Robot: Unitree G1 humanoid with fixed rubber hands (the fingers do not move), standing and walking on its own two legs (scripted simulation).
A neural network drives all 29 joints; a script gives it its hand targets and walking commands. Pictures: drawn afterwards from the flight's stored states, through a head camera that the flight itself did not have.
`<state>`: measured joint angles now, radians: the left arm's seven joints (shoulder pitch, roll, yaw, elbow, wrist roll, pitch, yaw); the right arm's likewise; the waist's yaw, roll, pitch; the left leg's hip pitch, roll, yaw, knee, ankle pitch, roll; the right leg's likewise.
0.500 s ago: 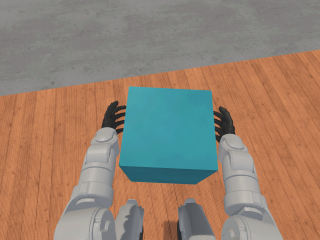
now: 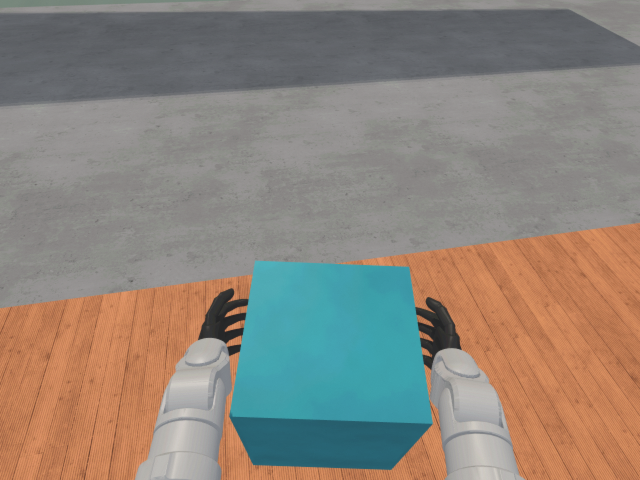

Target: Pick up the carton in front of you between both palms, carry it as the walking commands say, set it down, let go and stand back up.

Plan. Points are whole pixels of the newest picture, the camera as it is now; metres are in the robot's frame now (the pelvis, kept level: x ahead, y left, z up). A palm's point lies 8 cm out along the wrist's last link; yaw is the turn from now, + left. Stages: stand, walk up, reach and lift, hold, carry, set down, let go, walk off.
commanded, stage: reach and lift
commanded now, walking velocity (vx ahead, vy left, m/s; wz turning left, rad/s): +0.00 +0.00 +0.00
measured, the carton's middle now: (327, 371) +0.31 +0.00 -0.07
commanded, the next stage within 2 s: hold in 1.12 s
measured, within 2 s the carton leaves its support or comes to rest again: neither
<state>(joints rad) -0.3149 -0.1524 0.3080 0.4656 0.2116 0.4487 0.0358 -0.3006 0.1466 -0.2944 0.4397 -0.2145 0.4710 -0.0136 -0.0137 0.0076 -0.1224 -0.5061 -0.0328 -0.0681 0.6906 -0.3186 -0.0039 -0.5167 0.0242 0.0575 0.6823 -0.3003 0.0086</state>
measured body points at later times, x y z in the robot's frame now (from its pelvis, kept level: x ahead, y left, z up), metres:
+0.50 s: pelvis -0.01 +0.00 +0.02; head -0.03 +0.00 +0.47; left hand +0.31 +0.15 +0.04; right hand +0.30 -0.15 +0.04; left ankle +0.02 +0.12 -0.72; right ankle +0.02 -0.13 -0.72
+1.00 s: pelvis +0.01 +0.00 +0.03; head -0.02 +0.00 +0.48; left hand +0.31 +0.15 +0.05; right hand +0.31 -0.15 +0.05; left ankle +0.02 +0.12 -0.72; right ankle +0.02 -0.13 -0.72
